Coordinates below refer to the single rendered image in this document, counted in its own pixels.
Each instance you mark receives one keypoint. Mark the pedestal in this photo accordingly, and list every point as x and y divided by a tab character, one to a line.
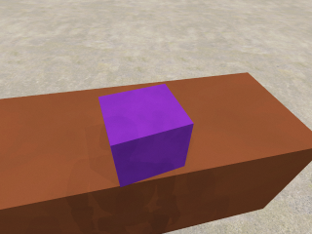
57	173

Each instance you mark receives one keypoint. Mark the carton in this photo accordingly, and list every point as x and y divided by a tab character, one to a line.
148	132

